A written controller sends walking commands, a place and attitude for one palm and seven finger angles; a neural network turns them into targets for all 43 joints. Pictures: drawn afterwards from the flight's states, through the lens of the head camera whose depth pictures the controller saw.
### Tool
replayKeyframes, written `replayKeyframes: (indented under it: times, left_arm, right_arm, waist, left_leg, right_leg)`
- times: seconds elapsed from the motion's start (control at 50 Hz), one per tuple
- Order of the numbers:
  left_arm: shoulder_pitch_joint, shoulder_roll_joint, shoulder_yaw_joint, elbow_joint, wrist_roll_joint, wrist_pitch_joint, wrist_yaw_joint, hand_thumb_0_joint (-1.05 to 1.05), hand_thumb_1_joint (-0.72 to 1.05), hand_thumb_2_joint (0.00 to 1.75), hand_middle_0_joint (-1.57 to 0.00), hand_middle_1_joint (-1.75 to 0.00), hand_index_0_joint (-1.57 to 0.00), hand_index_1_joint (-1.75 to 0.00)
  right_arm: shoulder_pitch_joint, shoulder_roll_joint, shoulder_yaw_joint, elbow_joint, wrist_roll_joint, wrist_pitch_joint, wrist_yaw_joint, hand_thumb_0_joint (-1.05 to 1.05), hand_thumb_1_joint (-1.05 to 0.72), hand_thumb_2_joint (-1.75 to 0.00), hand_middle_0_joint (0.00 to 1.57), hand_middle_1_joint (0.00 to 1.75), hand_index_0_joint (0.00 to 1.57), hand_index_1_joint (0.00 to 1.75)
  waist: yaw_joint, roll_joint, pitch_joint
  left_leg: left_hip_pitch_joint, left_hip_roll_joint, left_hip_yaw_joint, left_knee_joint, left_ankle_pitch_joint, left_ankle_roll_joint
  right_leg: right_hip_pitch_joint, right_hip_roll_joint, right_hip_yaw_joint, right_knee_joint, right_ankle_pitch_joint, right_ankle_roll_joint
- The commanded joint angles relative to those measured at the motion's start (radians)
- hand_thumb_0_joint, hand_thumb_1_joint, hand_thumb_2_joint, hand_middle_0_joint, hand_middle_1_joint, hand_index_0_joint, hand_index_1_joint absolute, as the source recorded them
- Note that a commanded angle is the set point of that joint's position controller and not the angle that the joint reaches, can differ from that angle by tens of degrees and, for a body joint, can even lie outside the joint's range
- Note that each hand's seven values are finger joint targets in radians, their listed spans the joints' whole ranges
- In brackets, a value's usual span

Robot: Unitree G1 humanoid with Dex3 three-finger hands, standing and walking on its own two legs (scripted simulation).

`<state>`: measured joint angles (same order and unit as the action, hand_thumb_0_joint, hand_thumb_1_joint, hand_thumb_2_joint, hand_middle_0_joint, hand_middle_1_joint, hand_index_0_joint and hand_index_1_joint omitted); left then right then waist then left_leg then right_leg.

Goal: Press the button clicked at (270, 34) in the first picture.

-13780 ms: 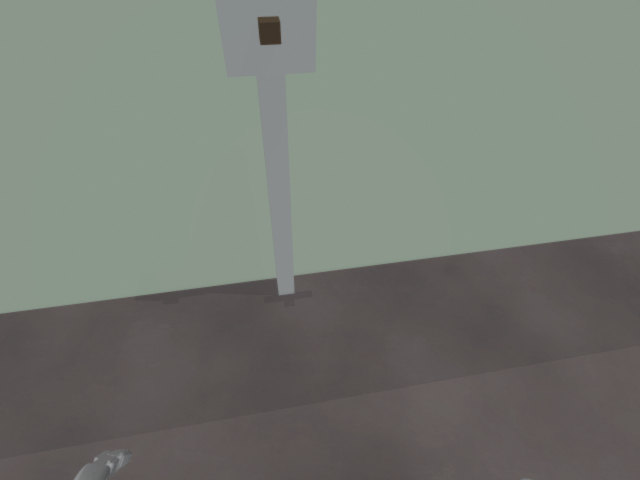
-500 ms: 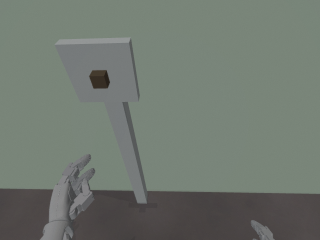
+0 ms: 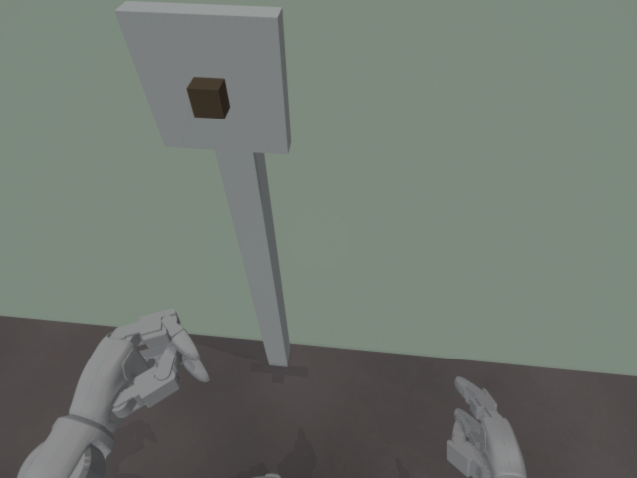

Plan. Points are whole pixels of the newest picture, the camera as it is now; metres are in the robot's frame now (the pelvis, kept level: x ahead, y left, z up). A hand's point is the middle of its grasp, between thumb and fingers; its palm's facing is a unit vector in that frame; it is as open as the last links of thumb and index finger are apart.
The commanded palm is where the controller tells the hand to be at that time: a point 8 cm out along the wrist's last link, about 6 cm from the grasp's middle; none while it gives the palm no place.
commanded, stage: raise the hand and make a fist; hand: left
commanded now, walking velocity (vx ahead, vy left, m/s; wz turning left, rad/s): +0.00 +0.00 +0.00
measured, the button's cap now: (210, 96) +0.51 +0.17 +0.22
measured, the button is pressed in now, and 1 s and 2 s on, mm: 0 0 0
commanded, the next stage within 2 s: aim a knuckle at the button in 1.26 s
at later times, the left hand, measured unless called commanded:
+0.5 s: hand (74, 315) +0.23 +0.24 +0.16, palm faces +0.03 -1.00 -0.07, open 3.1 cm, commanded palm +0.20 +0.29 +0.17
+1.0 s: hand (40, 265) +0.25 +0.25 +0.22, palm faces -0.01 -1.00 -0.08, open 3.1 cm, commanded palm +0.21 +0.30 +0.22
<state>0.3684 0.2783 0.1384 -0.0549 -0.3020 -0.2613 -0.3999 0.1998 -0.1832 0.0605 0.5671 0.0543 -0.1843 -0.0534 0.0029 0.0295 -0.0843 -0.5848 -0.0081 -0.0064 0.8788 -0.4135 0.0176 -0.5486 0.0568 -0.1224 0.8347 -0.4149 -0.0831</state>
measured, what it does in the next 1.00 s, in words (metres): stands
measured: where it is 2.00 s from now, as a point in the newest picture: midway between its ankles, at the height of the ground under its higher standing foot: outside the picture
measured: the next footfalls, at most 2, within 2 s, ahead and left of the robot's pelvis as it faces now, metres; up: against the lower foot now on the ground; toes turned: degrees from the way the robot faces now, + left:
none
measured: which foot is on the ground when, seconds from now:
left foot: down 0.00-1.00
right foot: down 0.00-1.00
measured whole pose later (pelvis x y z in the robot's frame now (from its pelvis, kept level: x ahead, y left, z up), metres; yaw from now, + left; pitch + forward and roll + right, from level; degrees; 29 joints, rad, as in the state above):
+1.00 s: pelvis +0.01 +0.04 +0.04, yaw +0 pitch -3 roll -1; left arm 0.10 0.37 0.33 -0.25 -0.35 0.28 -0.33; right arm 0.18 -0.25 0.10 0.63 0.08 -0.21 -0.07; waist 0.05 0.06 -0.04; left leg -0.18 -0.06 0.01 0.51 -0.26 0.07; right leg -0.16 0.02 -0.08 0.48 -0.27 -0.04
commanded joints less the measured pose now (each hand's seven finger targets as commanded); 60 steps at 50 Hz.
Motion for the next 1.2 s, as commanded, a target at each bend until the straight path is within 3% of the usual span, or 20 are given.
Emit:
replayKeyframes:
  times: [0.0,0.04,0.08,0.14,0.2,0.3,0.34,0.38,0.4,0.48,0.5,0.6,0.68,0.7,0.78,0.86,0.9,1.0,1.08,1.18]
  left_arm:
    - [0.077,0.152,0.258,-0.299,-0.088,0.042,0.140,0.00,0.90,0.90,-1.24,-1.44,-1.24,-1.44]
    - [0.094,0.117,0.249,-0.348,-0.081,0.007,0.197,0.00,0.90,0.90,-1.30,-1.50,-1.30,-1.50]
    - [0.095,0.087,0.182,-0.389,-0.049,-0.029,0.210,0.00,0.90,0.90,-1.30,-1.50,-1.30,-1.50]
    - [0.037,0.067,0.078,-0.364,-0.008,-0.043,0.174,0.00,0.90,0.90,-1.30,-1.50,-1.30,-1.50]
    - [0.013,0.086,0.061,-0.346,-0.005,-0.009,0.136,0.00,0.90,0.90,-1.30,-1.50,-1.30,-1.50]
    - [-0.075,0.201,0.205,-0.420,-0.013,0.041,0.165,0.00,0.90,0.90,-1.30,-1.50,-1.30,-1.50]
    - [-0.091,0.172,0.199,-0.455,-0.019,0.049,0.181,0.00,0.90,0.90,-1.30,-1.50,-1.30,-1.50]
    - [-0.124,0.154,0.186,-0.465,-0.029,0.065,0.184,0.00,0.90,0.90,-1.30,-1.50,-1.30,-1.50]
    - [-0.134,0.151,0.184,-0.446,-0.032,0.086,0.178,0.00,0.90,0.90,-1.30,-1.50,-1.30,-1.50]
    - [-0.187,0.137,0.134,-0.404,-0.024,0.188,0.131,0.00,0.90,0.90,-1.30,-1.50,-1.30,-1.50]
    - [-0.191,0.140,0.136,-0.380,-0.023,0.221,0.119,0.00,0.90,0.90,-1.30,-1.50,-1.30,-1.50]
    - [-0.304,0.236,0.222,-0.443,-0.023,0.323,0.107,0.00,0.90,0.90,-1.30,-1.50,-1.30,-1.50]
    - [-0.405,0.257,0.267,-0.504,-0.040,0.326,0.123,0.00,0.90,0.90,-1.30,-1.50,-1.30,-1.50]
    - [-0.413,0.260,0.270,-0.494,-0.044,0.329,0.122,0.00,0.90,0.90,-1.30,-1.50,-1.30,-1.50]
    - [-0.458,0.237,0.243,-0.428,-0.052,0.375,0.096,0.00,0.90,0.90,-1.30,-1.50,-1.30,-1.50]
    - [-0.476,0.250,0.242,-0.368,-0.048,0.466,0.068,0.00,0.90,0.90,-1.30,-1.50,-1.30,-1.50]
    - [-0.410,0.244,0.259,-0.322,-0.057,0.501,0.059,0.00,0.90,0.90,-1.30,-1.50,-1.30,-1.50]
    - [-0.441,0.280,0.303,-0.442,-0.062,0.487,0.085,0.00,0.90,0.90,-1.30,-1.50,-1.30,-1.50]
    - [-0.483,0.275,0.290,-0.522,-0.046,0.418,0.124,0.00,0.90,0.90,-1.30,-1.50,-1.30,-1.50]
    - [-0.451,0.248,0.264,-0.423,-0.041,0.412,0.129,0.00,0.90,0.90,-1.30,-1.50,-1.30,-1.50]
  right_arm:
    - [-0.143,-0.123,-0.067,-0.215,0.006,-0.056,-0.030,0.00,-0.90,-0.90,0.20,0.30,0.20,0.30]
    - [-0.106,-0.117,-0.071,-0.193,0.002,-0.075,-0.020,0.00,-0.90,-0.90,0.20,0.30,0.20,0.30]
    - [-0.073,-0.131,-0.076,-0.182,-0.003,-0.099,-0.008,0.00,-0.90,-0.90,0.20,0.30,0.20,0.30]
    - [-0.042,-0.163,-0.079,-0.161,-0.002,-0.135,-0.001,0.00,-0.90,-0.90,0.20,0.30,0.20,0.30]
    - [-0.037,-0.184,-0.082,-0.153,0.006,-0.166,-0.011,0.00,-0.90,-0.90,0.20,0.30,0.20,0.30]
    - [-0.046,-0.183,-0.074,-0.134,0.006,-0.182,-0.028,0.00,-0.90,-0.90,0.20,0.30,0.20,0.30]
    - [-0.053,-0.171,-0.064,-0.136,0.008,-0.184,-0.027,0.00,-0.90,-0.90,0.20,0.30,0.20,0.30]
    - [-0.055,-0.170,-0.056,-0.131,0.008,-0.186,-0.023,0.00,-0.90,-0.90,0.20,0.30,0.20,0.30]
    - [-0.060,-0.175,-0.054,-0.129,0.005,-0.186,-0.021,0.00,-0.90,-0.90,0.20,0.30,0.20,0.30]
    - [-0.069,-0.184,-0.047,-0.126,0.014,-0.178,-0.023,0.00,-0.90,-0.90,0.20,0.30,0.20,0.30]
    - [-0.072,-0.187,-0.044,-0.125,0.013,-0.174,-0.024,0.00,-0.90,-0.90,0.20,0.30,0.20,0.30]
    - [-0.104,-0.185,-0.032,-0.134,0.011,-0.138,-0.032,0.00,-0.90,-0.90,0.20,0.30,0.20,0.30]
    - [-0.129,-0.170,-0.021,-0.134,0.008,-0.131,-0.031,0.00,-0.90,-0.90,0.20,0.30,0.20,0.30]
    - [-0.132,-0.170,-0.017,-0.126,0.007,-0.129,-0.031,0.00,-0.90,-0.90,0.20,0.30,0.20,0.30]
    - [-0.149,-0.176,-0.015,-0.107,0.017,-0.125,-0.033,0.00,-0.90,-0.90,0.20,0.30,0.20,0.30]
    - [-0.166,-0.183,-0.013,-0.108,0.027,-0.102,-0.036,0.00,-0.90,-0.90,0.20,0.30,0.20,0.30]
    - [-0.173,-0.185,-0.015,-0.114,0.029,-0.089,-0.033,0.00,-0.90,-0.90,0.20,0.30,0.20,0.30]
    - [-0.202,-0.176,-0.015,-0.139,0.025,-0.077,-0.027,0.00,-0.90,-0.90,0.20,0.30,0.20,0.30]
    - [-0.193,-0.163,-0.014,-0.135,0.020,-0.095,-0.027,0.00,-0.90,-0.90,0.20,0.30,0.20,0.30]
    - [-0.181,-0.172,-0.019,-0.109,0.024,-0.100,-0.035,0.00,-0.90,-0.90,0.20,0.30,0.20,0.30]
  waist:
    - [0.075,-0.094,-0.173]
    - [0.064,-0.038,-0.133]
    - [0.042,0.017,-0.109]
    - [-0.006,0.002,-0.064]
    - [-0.013,-0.030,-0.053]
    - [0.031,0.002,-0.111]
    - [0.037,0.071,-0.095]
    - [0.035,0.093,-0.081]
    - [0.035,0.054,-0.075]
    - [0.029,0.076,-0.011]
    - [0.034,0.054,0.002]
    - [0.050,0.019,-0.051]
    - [0.055,0.078,-0.115]
    - [0.057,0.046,-0.105]
    - [0.049,0.092,-0.065]
    - [0.051,0.050,-0.030]
    - [0.058,-0.033,-0.017]
    - [0.064,0.001,-0.070]
    - [0.055,0.111,-0.073]
    - [0.043,0.059,-0.003]
  left_leg:
    - [0.062,0.009,-0.049,-0.167,0.170,0.014]
    - [0.093,0.017,-0.041,-0.201,0.193,0.010]
    - [0.132,0.019,-0.030,-0.219,0.215,0.014]
    - [0.162,0.023,-0.039,-0.226,0.205,0.023]
    - [0.186,0.022,-0.053,-0.244,0.169,0.029]
    - [0.260,0.025,-0.065,-0.306,0.204,0.022]
    - [0.306,0.029,-0.069,-0.332,0.251,0.010]
    - [0.337,0.033,-0.078,-0.348,0.291,-0.002]
    - [0.339,0.032,-0.079,-0.350,0.307,0.002]
    - [0.362,0.035,-0.090,-0.388,0.298,-0.008]
    - [0.360,0.032,-0.090,-0.393,0.306,-0.006]
    - [0.413,0.030,-0.093,-0.417,0.364,-0.009]
    - [0.486,0.030,-0.105,-0.434,0.405,-0.024]
    - [0.486,0.030,-0.102,-0.433,0.410,-0.020]
    - [0.495,0.032,-0.108,-0.453,0.388,-0.028]
    - [0.472,0.025,-0.105,-0.471,0.345,-0.019]
    - [0.452,0.022,-0.096,-0.469,0.326,-0.006]
    - [0.466,0.014,-0.078,-0.458,0.311,0.004]
    - [0.493,0.012,-0.071,-0.459,0.290,0.006]
    - [0.457,0.013,-0.062,-0.460,0.243,0.015]
  right_leg:
    - [0.260,-0.108,0.209,-0.255,0.118,0.110]
    - [0.228,-0.084,0.163,-0.246,0.156,0.091]
    - [0.178,-0.061,0.121,-0.228,0.177,0.078]
    - [0.143,-0.056,0.120,-0.245,0.164,0.081]
    - [0.137,-0.052,0.117,-0.277,0.108,0.078]
    - [0.220,-0.049,0.089,-0.290,0.141,0.065]
    - [0.229,-0.043,0.063,-0.283,0.195,0.054]
    - [0.237,-0.039,0.049,-0.286,0.236,0.051]
    - [0.251,-0.034,0.051,-0.295,0.257,0.052]
    - [0.251,-0.036,0.050,-0.328,0.265,0.053]
    - [0.261,-0.034,0.053,-0.339,0.276,0.050]
    - [0.321,-0.034,0.049,-0.359,0.314,0.049]
    - [0.339,-0.035,0.044,-0.367,0.320,0.047]
    - [0.348,-0.031,0.046,-0.376,0.330,0.047]
    - [0.336,-0.038,0.046,-0.391,0.318,0.045]
    - [0.345,-0.044,0.051,-0.412,0.302,0.045]
    - [0.350,-0.041,0.055,-0.425,0.296,0.049]
    - [0.362,-0.046,0.067,-0.423,0.275,0.053]
    - [0.349,-0.050,0.077,-0.432,0.249,0.049]
    - [0.338,-0.053,0.088,-0.459,0.216,0.057]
